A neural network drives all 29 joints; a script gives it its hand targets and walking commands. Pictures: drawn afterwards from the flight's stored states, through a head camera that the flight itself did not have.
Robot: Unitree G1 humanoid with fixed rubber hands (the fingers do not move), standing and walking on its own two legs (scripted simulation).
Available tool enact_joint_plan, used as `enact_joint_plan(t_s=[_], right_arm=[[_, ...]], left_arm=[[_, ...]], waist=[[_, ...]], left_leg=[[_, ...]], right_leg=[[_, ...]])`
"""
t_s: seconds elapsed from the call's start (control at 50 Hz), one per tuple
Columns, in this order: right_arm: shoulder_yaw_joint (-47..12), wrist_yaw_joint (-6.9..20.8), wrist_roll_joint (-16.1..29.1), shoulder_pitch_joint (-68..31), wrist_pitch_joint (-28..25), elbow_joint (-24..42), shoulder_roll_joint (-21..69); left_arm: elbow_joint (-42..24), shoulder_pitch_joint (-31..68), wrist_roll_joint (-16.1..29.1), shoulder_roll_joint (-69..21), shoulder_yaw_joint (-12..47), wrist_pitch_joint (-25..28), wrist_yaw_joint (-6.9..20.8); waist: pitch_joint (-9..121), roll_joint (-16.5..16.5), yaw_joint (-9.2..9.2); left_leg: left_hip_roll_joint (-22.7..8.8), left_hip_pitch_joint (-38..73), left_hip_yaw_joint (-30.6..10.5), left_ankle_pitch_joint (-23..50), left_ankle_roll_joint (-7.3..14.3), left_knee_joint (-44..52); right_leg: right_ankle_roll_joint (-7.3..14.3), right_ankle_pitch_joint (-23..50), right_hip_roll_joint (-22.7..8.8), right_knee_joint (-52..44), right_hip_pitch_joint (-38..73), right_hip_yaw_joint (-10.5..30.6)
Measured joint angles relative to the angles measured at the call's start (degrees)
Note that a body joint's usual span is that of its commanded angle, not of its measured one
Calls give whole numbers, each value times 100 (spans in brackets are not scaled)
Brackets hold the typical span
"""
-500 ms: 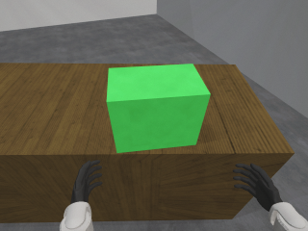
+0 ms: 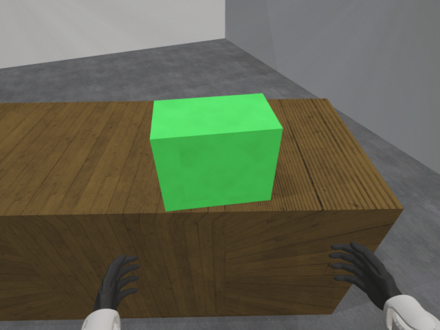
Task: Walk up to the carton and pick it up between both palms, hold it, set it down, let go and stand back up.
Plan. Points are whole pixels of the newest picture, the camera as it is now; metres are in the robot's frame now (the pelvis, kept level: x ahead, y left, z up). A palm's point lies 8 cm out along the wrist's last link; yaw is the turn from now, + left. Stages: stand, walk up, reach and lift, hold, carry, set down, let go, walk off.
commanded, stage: set down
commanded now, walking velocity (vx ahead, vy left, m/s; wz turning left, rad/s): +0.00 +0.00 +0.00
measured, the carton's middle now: (214, 152) +0.57 +0.02 +0.05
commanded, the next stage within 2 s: let go in 1.32 s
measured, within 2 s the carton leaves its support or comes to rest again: neither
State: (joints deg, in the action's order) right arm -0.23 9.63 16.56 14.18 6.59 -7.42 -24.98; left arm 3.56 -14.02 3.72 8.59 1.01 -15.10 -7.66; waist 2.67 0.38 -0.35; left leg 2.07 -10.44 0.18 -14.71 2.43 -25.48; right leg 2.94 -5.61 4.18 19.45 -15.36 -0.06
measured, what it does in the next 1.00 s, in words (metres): shifts its weight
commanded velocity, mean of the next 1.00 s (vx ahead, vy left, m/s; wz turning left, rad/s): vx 0.00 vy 0.00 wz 0.00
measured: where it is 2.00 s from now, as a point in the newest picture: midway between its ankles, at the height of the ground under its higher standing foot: outside the picture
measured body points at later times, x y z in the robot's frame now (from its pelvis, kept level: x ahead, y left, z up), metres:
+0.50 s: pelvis +0.01 -0.01 +0.00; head -0.01 -0.03 +0.45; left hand +0.23 +0.19 -0.02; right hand +0.23 -0.26 -0.01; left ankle +0.02 +0.10 -0.74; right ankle +0.10 -0.08 -0.74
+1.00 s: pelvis +0.06 +0.02 +0.00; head +0.09 +0.04 +0.45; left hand +0.27 +0.24 -0.06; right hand +0.26 -0.21 -0.04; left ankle +0.02 +0.10 -0.74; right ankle +0.10 -0.07 -0.74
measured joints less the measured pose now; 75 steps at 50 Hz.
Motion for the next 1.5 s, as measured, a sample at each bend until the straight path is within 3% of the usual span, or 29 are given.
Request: enact_joint_plan(t_s=[0.22,0.32,0.46,0.72,0.86,0.96,1.12,1.3,1.5], right_arm=[[0,-3,-310,-87,169,-190,6],[1,-22,-485,-95,232,-197,39],[1,-153,-581,-95,315,-215,121],[0,-237,-802,-95,383,-221,425],[0,-255,-932,-94,330,-474,663],[2,-270,-1041,-85,5,-928,806],[3,-273,-1041,-50,-1015,-1266,810],[3,-347,-980,-45,-1985,-2243,810],[2,-441,-921,-40,-2483,-2807,810]], left_arm=[[1048,616,1,-67,2,13,121],[1074,717,0,-119,1,-49,168],[1109,725,0,-122,-1,-295,298],[1108,725,0,123,-8,-448,314],[1154,725,0,205,-7,-403,446],[1274,671,-9,265,-8,-232,473],[1272,305,-40,82,-7,324,425],[1273,-111,-66,78,-8,819,472],[1292,-121,-65,98,-6,1038,560]], waist=[[-41,-207,0],[-83,-267,-1],[-183,-213,-4],[-356,4,-7],[-409,17,-7],[-459,49,-7],[-474,-148,-7],[-596,-172,-8],[-611,-174,-8]], left_leg=[[-24,-1,0,-292,5,0],[-54,0,0,-287,-149,0],[-72,-1,0,-284,-190,0],[-74,-2,0,63,-164,-1],[-59,-2,0,-17,5,0],[-22,13,1,-148,30,0],[-25,17,0,-358,32,0],[-26,11,0,-417,-63,0],[-27,10,0,-382,-101,0]], right_leg=[[0,-166,0,10,-1,-24],[0,-124,0,17,0,-56],[0,-71,0,17,1,-83],[0,62,0,17,19,-92],[0,-103,0,17,28,-79],[0,-28,-29,17,28,-63],[-85,-224,-21,18,31,-43],[-94,-307,-20,7,31,-26],[-96,-303,-20,7,32,-21]])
